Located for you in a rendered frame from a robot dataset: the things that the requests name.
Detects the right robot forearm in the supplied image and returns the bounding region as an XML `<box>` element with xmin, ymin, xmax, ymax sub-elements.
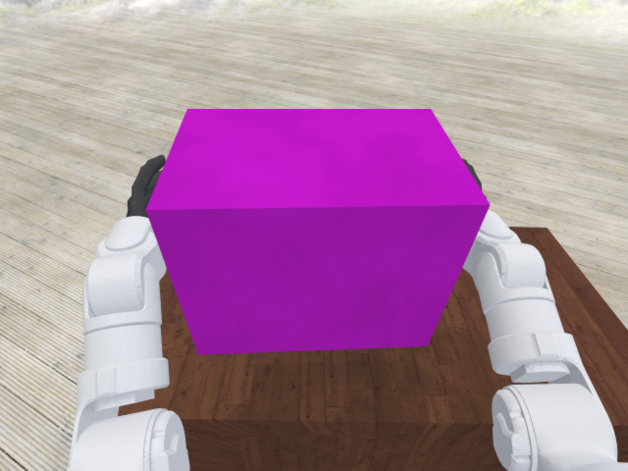
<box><xmin>462</xmin><ymin>210</ymin><xmax>617</xmax><ymax>460</ymax></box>

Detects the left robot forearm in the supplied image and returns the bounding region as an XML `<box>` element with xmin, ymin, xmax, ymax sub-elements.
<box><xmin>68</xmin><ymin>216</ymin><xmax>170</xmax><ymax>471</ymax></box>

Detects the robot left hand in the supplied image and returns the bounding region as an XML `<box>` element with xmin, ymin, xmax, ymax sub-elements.
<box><xmin>127</xmin><ymin>155</ymin><xmax>166</xmax><ymax>218</ymax></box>

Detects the pedestal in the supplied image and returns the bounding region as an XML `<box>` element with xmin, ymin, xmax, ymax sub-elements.
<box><xmin>118</xmin><ymin>227</ymin><xmax>628</xmax><ymax>471</ymax></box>

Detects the left robot upper arm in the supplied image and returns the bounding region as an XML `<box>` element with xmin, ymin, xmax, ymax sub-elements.
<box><xmin>70</xmin><ymin>408</ymin><xmax>190</xmax><ymax>471</ymax></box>

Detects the carton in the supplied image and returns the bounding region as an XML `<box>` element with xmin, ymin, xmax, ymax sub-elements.
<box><xmin>146</xmin><ymin>109</ymin><xmax>491</xmax><ymax>355</ymax></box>

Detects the robot right hand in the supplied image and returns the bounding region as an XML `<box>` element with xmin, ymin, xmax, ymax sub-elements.
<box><xmin>461</xmin><ymin>158</ymin><xmax>487</xmax><ymax>198</ymax></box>

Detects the right robot upper arm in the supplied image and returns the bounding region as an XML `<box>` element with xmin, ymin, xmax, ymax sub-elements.
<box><xmin>492</xmin><ymin>384</ymin><xmax>628</xmax><ymax>471</ymax></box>

